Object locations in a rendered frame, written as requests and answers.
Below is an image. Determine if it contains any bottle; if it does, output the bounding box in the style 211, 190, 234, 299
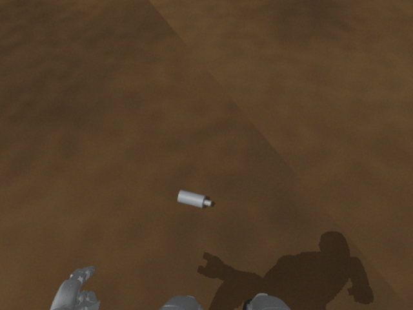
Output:
177, 190, 212, 208

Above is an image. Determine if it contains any left robot hand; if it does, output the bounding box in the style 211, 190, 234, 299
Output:
50, 266, 100, 310

